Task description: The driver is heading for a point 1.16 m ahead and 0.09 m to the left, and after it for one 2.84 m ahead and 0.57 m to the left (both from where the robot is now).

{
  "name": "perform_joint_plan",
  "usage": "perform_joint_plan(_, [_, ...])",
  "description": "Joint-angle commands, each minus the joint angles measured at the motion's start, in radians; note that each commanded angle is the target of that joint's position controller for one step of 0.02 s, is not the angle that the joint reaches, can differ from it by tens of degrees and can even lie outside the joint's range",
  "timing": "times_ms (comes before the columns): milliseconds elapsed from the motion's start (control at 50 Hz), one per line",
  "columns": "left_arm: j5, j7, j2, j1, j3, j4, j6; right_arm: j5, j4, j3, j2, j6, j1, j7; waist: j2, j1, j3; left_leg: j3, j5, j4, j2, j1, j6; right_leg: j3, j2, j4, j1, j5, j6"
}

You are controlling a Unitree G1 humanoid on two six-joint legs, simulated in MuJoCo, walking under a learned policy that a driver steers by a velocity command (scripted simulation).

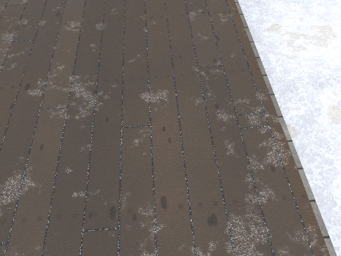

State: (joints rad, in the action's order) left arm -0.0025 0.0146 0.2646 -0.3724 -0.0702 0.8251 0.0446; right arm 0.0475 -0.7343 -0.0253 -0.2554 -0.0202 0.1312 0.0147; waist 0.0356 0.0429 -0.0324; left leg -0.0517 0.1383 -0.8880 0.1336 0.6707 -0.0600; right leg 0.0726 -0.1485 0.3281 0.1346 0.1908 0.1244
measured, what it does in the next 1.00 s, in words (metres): walks ahead: left foot, then right foot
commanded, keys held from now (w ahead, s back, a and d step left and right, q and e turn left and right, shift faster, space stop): w+e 0.08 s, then w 0.68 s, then w+q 0.24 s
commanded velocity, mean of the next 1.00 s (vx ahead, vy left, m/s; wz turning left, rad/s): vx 0.50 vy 0.00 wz -0.13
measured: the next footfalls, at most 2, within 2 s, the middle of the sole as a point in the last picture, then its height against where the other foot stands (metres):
left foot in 0.18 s outside the picture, level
right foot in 0.74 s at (215, 235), level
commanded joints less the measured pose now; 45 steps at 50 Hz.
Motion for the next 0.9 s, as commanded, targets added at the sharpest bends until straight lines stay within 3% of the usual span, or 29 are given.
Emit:
perform_joint_plan(20, [-0.001, -0.005, 0.166, -0.052, -0.04, -0.055, 0.015, -0.008, 0.09, -0.012, -0.062, -0.011, -0.095, 0.004, -0.124, 0.02, 0.004, 0.031, -0.087, 0.131, -0.044, 0.014, -0.002, 0.243, 0.256, -0.097, -0.025, -0.19, 0.126])
perform_joint_plan(60, [-0.007, -0.004, 0.156, -0.067, -0.039, -0.056, 0.015, -0.015, 0.109, -0.009, -0.069, -0.022, -0.162, 0.005, -0.106, 0.043, -0.004, 0.045, -0.088, 0.203, -0.074, -0.03, 0.006, 0.236, 0.252, -0.051, -0.037, -0.293, 0.119])
perform_joint_plan(100, [-0.013, -0.013, 0.169, -0.057, -0.039, -0.065, 0.015, -0.023, 0.116, -0.01, -0.08, -0.032, -0.147, 0.007, -0.125, 0.028, 0.012, 0.039, -0.069, 0.271, -0.095, -0.114, 0.026, 0.259, 0.268, -0.016, -0.05, -0.33, 0.097])
perform_joint_plan(140, [-0.015, -0.018, 0.179, -0.028, -0.038, -0.07, 0.02, -0.022, 0.091, -0.02, -0.106, -0.041, -0.057, 0.004, -0.126, -0.016, 0.025, 0.046, -0.021, 0.333, -0.119, -0.263, 0.06, 0.276, 0.286, 0.027, -0.038, -0.384, 0.062])
perform_joint_plan(160, [-0.014, -0.017, 0.186, -0.01, -0.038, -0.07, 0.023, -0.02, 0.062, -0.03, -0.118, -0.047, 0.041, -0.003, -0.114, -0.066, 0.054, 0.062, 0.0, 0.378, -0.142, -0.39, 0.08, 0.265, 0.27, 0.118, -0.024, -0.459, 0.044])
perform_joint_plan(180, [-0.011, -0.012, 0.16, -0.018, -0.028, -0.062, 0.029, -0.01, 0.027, -0.043, -0.148, -0.06, 0.16, -0.014, -0.05, -0.121, 0.12, 0.049, 0.009, 0.427, -0.122, -0.551, 0.107, 0.205, 0.203, 0.302, 0.003, -0.476, 0.022])
perform_joint_plan(200, [-0.006, -0.009, 0.087, -0.039, -0.005, -0.085, 0.035, 0.012, 0.022, -0.055, -0.214, -0.068, 0.318, -0.029, 0.067, -0.172, 0.263, -0.208, 0.227, 0.47, 0.107, -0.751, 0.157, 0.124, 0.142, 0.595, 0.108, -0.232, -0.005])
perform_joint_plan(220, [0.018, -0.005, 0.039, -0.182, 0.002, -0.101, 0.032, 0.014, -0.003, -0.082, -0.316, -0.055, 0.314, -0.027, 0.345, -0.079, 0.296, -0.699, 0.332, 0.64, 0.288, -0.889, 0.269, 0.035, -0.016, 0.818, 0.402, 0.336, -0.042])
perform_joint_plan(240, [-0.016, -0.016, 0.113, -0.145, -0.003, -0.063, 0.016, -0.007, 0.014, -0.065, -0.212, -0.045, 0.238, -0.016, 0.127, -0.065, 0.174, -0.708, 0.478, 0.654, 0.268, -0.789, 0.267, 0.077, 0.064, 0.907, 0.495, 0.292, -0.03])
perform_joint_plan(260, [-0.022, -0.007, 0.118, -0.058, -0.006, -0.071, 0.014, -0.016, 0.026, -0.048, -0.137, -0.045, 0.169, -0.01, 0.014, -0.063, 0.071, -0.546, 0.439, 0.658, 0.218, -0.674, 0.249, 0.079, 0.095, 0.89, 0.489, 0.196, -0.032])
perform_joint_plan(280, [-0.023, 0.001, 0.103, -0.007, 0.0, -0.081, 0.015, -0.014, 0.018, -0.039, -0.106, -0.047, 0.143, -0.007, -0.01, -0.057, 0.032, -0.413, 0.291, 0.669, 0.169, -0.607, 0.229, 0.07, 0.122, 0.849, 0.469, 0.143, -0.039])
perform_joint_plan(300, [-0.03, 0.008, 0.095, 0.024, 0.002, -0.088, 0.009, -0.017, 0.003, -0.034, -0.095, -0.052, 0.15, -0.01, 0.019, -0.053, 0.017, -0.311, 0.163, 0.677, 0.121, -0.583, 0.211, 0.059, 0.143, 0.811, 0.458, 0.125, -0.046])
perform_joint_plan(340, [-0.038, 0.018, 0.084, 0.005, 0.008, -0.076, -0.004, -0.026, -0.027, -0.033, -0.091, -0.069, 0.179, -0.008, 0.077, -0.04, 0.03, -0.214, -0.019, 0.69, 0.082, -0.56, 0.211, 0.039, 0.151, 0.786, 0.422, 0.102, -0.065])
perform_joint_plan(380, [-0.042, 0.021, 0.084, 0.028, 0.011, -0.077, -0.01, -0.038, -0.053, -0.036, -0.1, -0.085, 0.212, -0.005, 0.064, -0.03, 0.031, -0.158, -0.16, 0.703, 0.077, -0.579, 0.229, 0.021, 0.158, 0.772, 0.457, 0.078, -0.077])
perform_joint_plan(440, [-0.046, 0.026, 0.067, 0.142, 0.024, -0.106, -0.011, -0.045, -0.087, -0.036, -0.097, -0.086, 0.259, -0.006, 0.049, -0.045, 0.001, -0.093, -0.241, 0.74, 0.066, -0.617, 0.246, -0.034, 0.205, 0.705, 0.56, -0.004, -0.1])
perform_joint_plan(540, [-0.036, 0.031, 0.024, 0.337, 0.054, -0.159, -0.005, -0.045, -0.136, -0.034, -0.097, -0.079, 0.336, -0.004, 0.046, -0.09, -0.027, -0.009, -0.351, 0.748, 0.031, -0.643, 0.239, -0.114, 0.221, 0.444, 0.545, -0.139, -0.11])
perform_joint_plan(620, [-0.029, 0.027, 0.034, 0.413, 0.056, -0.184, 0.003, -0.036, -0.166, -0.036, -0.117, -0.067, 0.381, -0.008, 0.045, -0.102, -0.04, -0.001, -0.435, 0.706, 0.068, -0.712, 0.228, -0.137, 0.194, 0.309, 0.482, -0.131, -0.077])
perform_joint_plan(680, [-0.036, 0.019, 0.046, 0.347, 0.048, -0.163, 0.008, -0.03, -0.181, -0.038, -0.13, -0.054, 0.36, -0.013, 0.052, -0.052, -0.018, 0.02, -0.69, 0.582, 0.084, -0.748, 0.202, -0.153, 0.143, 0.239, 0.346, -0.038, -0.025])
perform_joint_plan(700, [-0.037, 0.014, 0.062, 0.246, 0.038, -0.127, 0.014, -0.03, -0.183, -0.041, -0.14, -0.048, 0.347, -0.015, 0.044, -0.007, 0.036, 0.032, -0.787, 0.465, 0.073, -0.747, 0.19, -0.16, 0.112, 0.202, 0.221, -0.036, -0.003])
perform_joint_plan(720, [-0.042, 0.006, 0.088, 0.083, 0.022, -0.069, 0.027, -0.036, -0.176, -0.039, -0.137, -0.043, 0.326, -0.015, 0.012, 0.065, 0.12, 0.07, -0.759, 0.284, 0.035, -0.682, 0.17, -0.16, 0.104, 0.153, 0.014, -0.099, 0.026])
perform_joint_plan(740, [-0.061, -0.007, 0.162, -0.077, 0.001, -0.034, 0.035, -0.042, -0.142, -0.03, -0.106, -0.043, 0.329, -0.015, -0.076, 0.113, 0.241, 0.103, -0.406, 0.007, -0.013, -0.478, 0.152, 0.053, 0.305, 0.151, -0.252, -0.079, 0.071])
perform_joint_plan(760, [-0.054, -0.013, 0.25, -0.093, -0.025, -0.028, 0.024, -0.066, -0.123, -0.009, 0.0, -0.04, 0.456, -0.012, -0.312, 0.049, 0.374, 0.129, 0.386, -0.355, -0.194, -0.137, 0.116, 0.523, 0.59, 0.067, -0.508, -0.061, 0.204])
perform_joint_plan(780, [-0.009, -0.012, 0.193, -0.06, -0.02, -0.037, 0.009, -0.038, -0.14, -0.041, -0.117, -0.033, 0.378, -0.023, -0.135, 0.069, 0.313, -0.004, 0.358, -0.434, -0.161, -0.05, 0.135, 0.555, 0.547, 0.006, -0.417, 0.047, 0.178])
perform_joint_plan(800, [-0.004, -0.015, 0.142, 0.041, -0.004, -0.04, 0.009, -0.04, -0.12, -0.043, -0.105, -0.037, 0.306, -0.019, -0.113, 0.021, 0.134, -0.014, 0.261, -0.427, -0.123, -0.025, 0.143, 0.401, 0.511, -0.04, -0.249, 0.078, 0.149])
perform_joint_plan(820, [-0.012, -0.011, 0.094, 0.096, 0.008, -0.041, 0.017, -0.044, -0.116, -0.039, -0.086, -0.04, 0.274, -0.015, -0.083, -0.006, 0.052, -0.009, 0.192, -0.374, -0.087, -0.057, 0.143, 0.299, 0.471, -0.094, -0.118, 0.027, 0.114])
perform_joint_plan(840, [-0.015, -0.01, 0.062, 0.11, 0.019, -0.034, 0.029, -0.036, -0.129, -0.043, -0.081, -0.029, 0.267, -0.01, -0.072, -0.031, 0.005, -0.021, 0.163, -0.323, -0.066, -0.11, 0.142, 0.186, 0.415, -0.105, -0.03, -0.089, 0.054])
perform_joint_plan(860, [-0.011, -0.015, 0.062, 0.116, 0.017, -0.024, 0.035, -0.026, -0.14, -0.04, -0.061, -0.013, 0.317, -0.002, -0.138, -0.065, 0.023, -0.01, 0.154, -0.299, -0.059, -0.168, 0.127, 0.148, 0.411, -0.134, 0.032, -0.069, 0.051])
perform_joint_plan(900, [-0.012, -0.012, 0.05, 0.099, 0.019, -0.009, 0.058, -0.019, -0.155, -0.044, -0.049, 0.011, 0.306, 0.009, -0.113, -0.077, 0.005, -0.012, 0.124, -0.284, -0.063, -0.187, 0.112, 0.083, 0.391, -0.177, 0.079, -0.083, 0.041])
Velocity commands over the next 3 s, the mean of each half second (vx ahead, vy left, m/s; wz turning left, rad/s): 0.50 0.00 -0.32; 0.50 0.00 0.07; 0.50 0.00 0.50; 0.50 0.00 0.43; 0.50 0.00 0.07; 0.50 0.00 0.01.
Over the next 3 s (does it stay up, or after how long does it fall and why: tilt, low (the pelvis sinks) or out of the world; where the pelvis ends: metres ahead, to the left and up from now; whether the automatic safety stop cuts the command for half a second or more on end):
stays up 1.53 0.27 -0.01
